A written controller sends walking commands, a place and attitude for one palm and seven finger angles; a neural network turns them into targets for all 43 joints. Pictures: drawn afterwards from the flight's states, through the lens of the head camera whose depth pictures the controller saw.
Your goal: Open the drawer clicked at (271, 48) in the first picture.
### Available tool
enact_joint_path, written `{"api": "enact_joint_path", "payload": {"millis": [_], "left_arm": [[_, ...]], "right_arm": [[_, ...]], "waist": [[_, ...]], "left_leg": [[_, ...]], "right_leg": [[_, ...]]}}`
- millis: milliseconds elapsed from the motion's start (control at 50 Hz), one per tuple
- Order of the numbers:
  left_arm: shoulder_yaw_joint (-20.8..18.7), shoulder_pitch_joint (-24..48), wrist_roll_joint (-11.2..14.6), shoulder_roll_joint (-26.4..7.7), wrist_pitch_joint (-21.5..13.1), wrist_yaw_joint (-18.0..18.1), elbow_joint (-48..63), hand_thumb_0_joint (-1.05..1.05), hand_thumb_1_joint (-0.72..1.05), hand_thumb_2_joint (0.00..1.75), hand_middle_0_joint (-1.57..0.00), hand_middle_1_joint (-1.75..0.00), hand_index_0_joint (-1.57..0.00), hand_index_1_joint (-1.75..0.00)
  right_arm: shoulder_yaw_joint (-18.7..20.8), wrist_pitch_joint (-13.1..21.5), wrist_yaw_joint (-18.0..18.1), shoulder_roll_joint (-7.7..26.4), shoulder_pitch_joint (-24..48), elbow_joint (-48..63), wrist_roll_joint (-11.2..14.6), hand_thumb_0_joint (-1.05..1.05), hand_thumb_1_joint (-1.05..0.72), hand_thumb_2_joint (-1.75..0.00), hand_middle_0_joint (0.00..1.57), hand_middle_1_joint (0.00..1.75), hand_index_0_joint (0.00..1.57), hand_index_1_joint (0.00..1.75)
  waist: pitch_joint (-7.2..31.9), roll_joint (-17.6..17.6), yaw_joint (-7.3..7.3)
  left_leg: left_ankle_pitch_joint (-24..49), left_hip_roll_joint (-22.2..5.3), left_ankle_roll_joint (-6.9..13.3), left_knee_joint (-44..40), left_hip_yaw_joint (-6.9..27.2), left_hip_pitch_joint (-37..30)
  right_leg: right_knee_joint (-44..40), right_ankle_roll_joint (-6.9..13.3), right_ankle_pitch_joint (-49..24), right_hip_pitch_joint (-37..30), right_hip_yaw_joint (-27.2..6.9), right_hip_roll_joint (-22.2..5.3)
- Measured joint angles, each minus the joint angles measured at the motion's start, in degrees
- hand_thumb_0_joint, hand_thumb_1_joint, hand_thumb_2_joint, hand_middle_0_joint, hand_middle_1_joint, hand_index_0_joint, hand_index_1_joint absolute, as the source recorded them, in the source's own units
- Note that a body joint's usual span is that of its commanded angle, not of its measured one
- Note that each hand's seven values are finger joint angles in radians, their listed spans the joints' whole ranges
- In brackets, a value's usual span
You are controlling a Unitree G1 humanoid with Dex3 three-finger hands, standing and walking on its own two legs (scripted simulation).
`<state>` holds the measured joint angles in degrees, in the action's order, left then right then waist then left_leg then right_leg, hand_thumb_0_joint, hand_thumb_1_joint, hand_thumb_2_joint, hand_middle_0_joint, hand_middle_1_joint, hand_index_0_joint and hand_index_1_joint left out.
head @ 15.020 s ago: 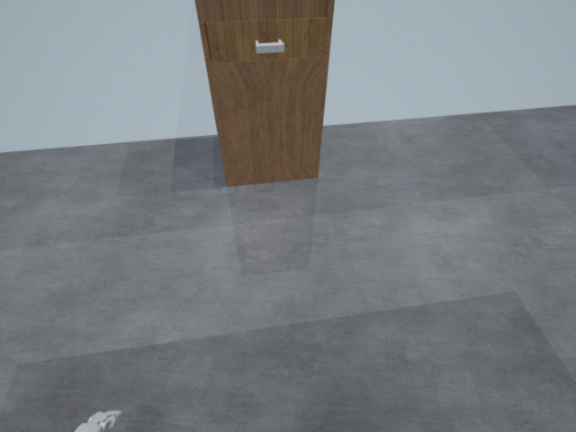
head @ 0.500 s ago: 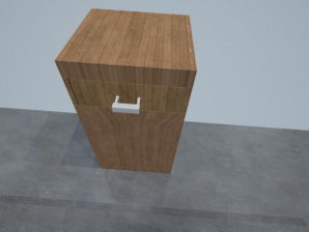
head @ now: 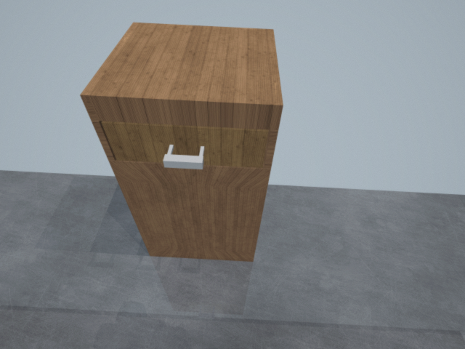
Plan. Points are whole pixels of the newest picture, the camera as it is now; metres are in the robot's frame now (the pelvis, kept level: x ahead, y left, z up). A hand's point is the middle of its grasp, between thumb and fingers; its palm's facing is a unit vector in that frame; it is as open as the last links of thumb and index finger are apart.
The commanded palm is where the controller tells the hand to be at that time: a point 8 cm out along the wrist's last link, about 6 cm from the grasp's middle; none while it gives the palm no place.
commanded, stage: come to a stop and stand still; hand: left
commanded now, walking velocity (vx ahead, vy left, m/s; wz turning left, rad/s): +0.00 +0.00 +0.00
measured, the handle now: (185, 155) +0.59 +0.16 -0.06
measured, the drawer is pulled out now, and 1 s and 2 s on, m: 0.00 0.00 0.00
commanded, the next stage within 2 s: look again from close up in 0.08 s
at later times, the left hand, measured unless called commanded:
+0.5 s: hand out of the picture +0.02 +0.18 -0.18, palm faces +0.06 -0.98 -0.21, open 7.4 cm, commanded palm none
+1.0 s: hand out of the picture +0.10 +0.22 -0.07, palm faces +0.00 -0.79 -0.62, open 7.5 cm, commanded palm +0.08 +0.24 -0.05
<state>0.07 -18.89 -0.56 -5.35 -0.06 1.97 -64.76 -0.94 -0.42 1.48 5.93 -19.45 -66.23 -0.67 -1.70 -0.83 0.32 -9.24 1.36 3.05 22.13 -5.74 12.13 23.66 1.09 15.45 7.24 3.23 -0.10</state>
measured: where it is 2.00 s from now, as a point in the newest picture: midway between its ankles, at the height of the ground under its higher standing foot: outside the picture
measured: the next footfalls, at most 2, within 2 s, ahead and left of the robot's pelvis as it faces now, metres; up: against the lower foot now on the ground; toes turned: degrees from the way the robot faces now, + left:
none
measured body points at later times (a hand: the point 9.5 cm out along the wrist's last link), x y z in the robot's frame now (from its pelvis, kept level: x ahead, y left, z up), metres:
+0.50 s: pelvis +0.00 +0.00 -0.01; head -0.02 +0.00 +0.44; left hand +0.02 +0.23 -0.17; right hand +0.04 -0.23 -0.16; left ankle +0.03 +0.08 -0.74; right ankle -0.03 -0.10 -0.74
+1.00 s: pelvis -0.05 +0.02 -0.02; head -0.05 +0.00 +0.43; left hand +0.10 +0.26 -0.04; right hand +0.05 -0.22 -0.15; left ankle +0.03 +0.08 -0.74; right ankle -0.02 -0.09 -0.74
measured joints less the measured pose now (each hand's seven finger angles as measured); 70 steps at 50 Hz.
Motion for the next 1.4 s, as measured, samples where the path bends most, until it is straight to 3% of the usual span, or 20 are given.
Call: {"api": "enact_joint_path", "payload": {"millis": [180, 280, 440, 840, 860, 880, 920, 960, 1000, 1040, 1080, 1140, 1200, 1260, 1320, 1400], "left_arm": [[0.06, -1.87, 0.03, 1.05, -0.38, 0.16, -1.05, 0.00, 0.90, 0.90, -0.20, -0.29, -0.20, -0.30], [0.61, -1.87, -0.69, -0.27, -0.79, 0.09, 1.91, 0.00, 0.90, 0.90, -0.20, -0.29, -0.20, -0.30], [-0.33, -1.30, -0.62, -3.02, -0.21, 0.71, 6.07, 0.00, 0.90, 0.90, -0.20, -0.29, -0.20, -0.30], [0.76, -1.34, -0.64, -3.16, 0.10, 0.64, 6.45, 0.00, 0.90, 0.90, -0.20, -0.29, -0.20, -0.30], [1.77, -3.85, -2.50, -3.46, 3.71, 0.85, 14.57, 0.00, 0.90, 0.90, -0.20, -0.29, -0.20, -0.30], [2.87, -6.92, -4.82, -4.37, 5.18, 1.97, 24.80, 0.01, 0.91, 0.90, -0.20, -0.30, -0.20, -0.30], [3.89, -10.71, -6.56, -7.13, 4.51, 6.32, 40.77, 0.02, 0.91, 0.89, -0.21, -0.30, -0.21, -0.31], [4.97, -10.44, -9.06, -9.22, 5.00, 9.77, 51.57, 0.03, 0.90, 0.88, -0.21, -0.32, -0.21, -0.32], [6.28, -7.42, -15.30, -10.45, 4.37, 12.82, 57.68, 0.03, 0.87, 0.87, -0.21, -0.33, -0.21, -0.34], [7.50, -2.49, -24.12, -11.01, 3.27, 15.99, 59.28, 0.02, 0.84, 0.86, -0.21, -0.35, -0.20, -0.36], [8.09, 2.58, -33.70, -10.56, 1.90, 19.10, 57.91, 0.02, 0.80, 0.84, -0.21, -0.37, -0.20, -0.38], [8.31, 5.79, -45.72, -8.42, 0.15, 21.90, 55.62, 0.01, 0.73, 0.82, -0.21, -0.41, -0.21, -0.42], [9.31, 4.02, -53.69, -7.06, -0.81, 22.83, 54.38, 0.00, 0.66, 0.79, -0.21, -0.45, -0.21, -0.46], [10.36, 1.40, -59.10, -7.57, -0.66, 23.65, 53.40, 0.00, 0.58, 0.76, -0.23, -0.50, -0.23, -0.50], [9.94, -0.68, -62.70, -10.58, -0.43, 25.11, 55.49, 0.00, 0.50, 0.73, -0.24, -0.54, -0.24, -0.55], [7.38, 0.78, -62.78, -15.54, -0.78, 26.95, 59.71, 0.00, 0.40, 0.69, -0.26, -0.61, -0.26, -0.61]], "right_arm": [[0.11, 0.62, 0.34, -0.66, 0.24, 0.11, 0.05, 0.00, -0.91, -0.90, 0.20, 0.30, 0.19, 0.30], [0.55, 1.63, 0.40, 0.94, -0.09, 5.00, -0.50, 0.01, -0.91, -0.90, 0.20, 0.30, 0.20, 0.30], [1.42, 1.04, 0.54, 3.66, 1.46, 8.10, -0.43, 0.01, -0.91, -0.90, 0.20, 0.30, 0.19, 0.30], [0.39, -0.07, -0.79, 3.73, 2.43, 6.45, -0.09, 0.00, -0.91, -0.90, 0.20, 0.30, 0.20, 0.30], [-0.14, 0.33, -0.55, 3.95, 1.43, 8.83, 0.87, 0.01, -0.91, -0.90, 0.20, 0.30, 0.20, 0.30], [-0.71, 2.88, 0.29, 4.25, 0.06, 11.29, 1.64, 0.01, -0.92, -0.90, 0.20, 0.30, 0.20, 0.30], [-1.07, 9.03, 1.97, 4.85, -1.58, 14.19, 3.15, 0.01, -0.92, -0.90, 0.20, 0.30, 0.20, 0.30], [-0.78, 12.46, 2.75, 5.91, -1.55, 17.52, 4.03, 0.01, -0.91, -0.90, 0.20, 0.30, 0.20, 0.30], [-0.56, 14.21, 2.93, 7.56, -0.04, 20.43, 3.45, 0.01, -0.91, -0.90, 0.20, 0.30, 0.20, 0.30], [-0.21, 13.95, 2.45, 8.91, 2.53, 23.13, 2.04, 0.01, -0.91, -0.90, 0.20, 0.30, 0.20, 0.30], [0.48, 12.25, 1.44, 9.37, 5.66, 25.80, 0.57, 0.01, -0.91, -0.90, 0.20, 0.30, 0.20, 0.30], [1.38, 7.51, -0.63, 9.20, 9.90, 30.10, -0.60, 0.01, -0.91, -0.90, 0.20, 0.30, 0.20, 0.30], [1.44, 1.72, -1.51, 8.71, 12.54, 33.53, -0.78, 0.01, -0.91, -0.90, 0.20, 0.30, 0.20, 0.30], [1.71, -2.84, -1.17, 8.39, 13.97, 36.18, -0.93, 0.01, -0.91, -0.90, 0.20, 0.30, 0.20, 0.30], [2.09, -5.47, -0.59, 8.21, 15.09, 37.57, -2.10, 0.01, -0.90, -0.90, 0.20, 0.30, 0.20, 0.30], [1.48, -6.14, 0.10, 7.65, 16.34, 36.90, -3.26, 0.01, -0.90, -0.90, 0.20, 0.30, 0.20, 0.30]], "waist": [[0.06, -0.10, -0.26], [0.23, 1.13, 0.71], [3.15, 1.47, 0.25], [1.03, 0.90, -0.26], [0.39, 0.95, -0.49], [-0.10, 0.74, -1.07], [0.74, 0.52, -1.57], [1.56, 1.42, -0.66], [2.75, 3.38, 0.78], [4.30, 5.12, 1.78], [5.81, 5.75, 1.89], [7.21, 4.72, -0.13], [8.38, 2.32, -2.59], [8.03, 0.87, -4.49], [7.37, 1.29, -5.89], [6.75, 2.77, -6.45]], "left_leg": [[-0.40, -0.31, -0.21, 0.46, 0.02, 0.40], [-2.59, -0.47, -0.14, 5.81, 1.58, 3.89], [-5.72, -0.90, 0.02, 10.53, 1.41, 4.22], [-1.33, -0.83, 0.85, 6.36, 0.53, 3.41], [-1.44, -0.89, 1.01, 6.98, 0.27, 4.02], [-1.38, -0.62, 1.21, 7.17, -0.28, 4.39], [-1.19, 0.47, 1.06, 7.60, -1.02, 6.10], [-1.20, 1.87, 1.21, 9.03, -0.77, 8.28], [-2.08, 2.83, 1.47, 11.95, 0.15, 11.47], [-4.76, 3.39, 1.35, 15.59, 0.93, 15.33], [-7.76, 3.56, 0.90, 18.81, 1.09, 19.24], [-6.63, 3.33, 0.51, 21.37, 0.59, 23.12], [-5.96, 3.43, 0.83, 24.02, 0.91, 25.77], [-8.15, 3.50, 0.96, 26.40, 2.46, 27.07], [-8.20, 3.15, 0.97, 28.75, 4.36, 28.06], [-8.55, 3.19, 1.24, 32.34, 6.68, 28.77]], "right_leg": [[-0.07, 0.22, 0.12, 0.19, -0.02, 0.30], [3.40, 0.44, 2.03, 2.18, 1.64, 0.32], [7.14, 0.36, 4.50, 2.15, 1.42, 0.47], [3.00, -0.80, -0.32, 1.63, 0.65, 0.45], [3.79, -0.80, -0.36, 2.45, 0.43, 0.44], [5.83, -0.11, 0.60, 3.83, 0.03, 0.05], [10.92, 0.79, 4.47, 7.69, -0.85, -0.80], [13.93, 0.79, 4.77, 10.53, -1.93, -1.04], [16.38, 0.13, 4.00, 13.13, -3.02, -0.61], [19.31, -0.44, 5.63, 16.37, -3.83, 0.01], [22.40, -0.05, 7.79, 20.22, -4.83, 0.77], [25.25, 0.34, 5.90, 24.82, -7.02, 2.31], [28.36, 0.16, 6.36, 28.03, -8.33, 3.66], [30.08, 0.95, 10.05, 28.89, -7.73, 4.57], [30.49, 1.42, 10.57, 28.77, -6.26, 5.54], [31.35, 1.30, 10.23, 27.84, -4.18, 6.22]]}}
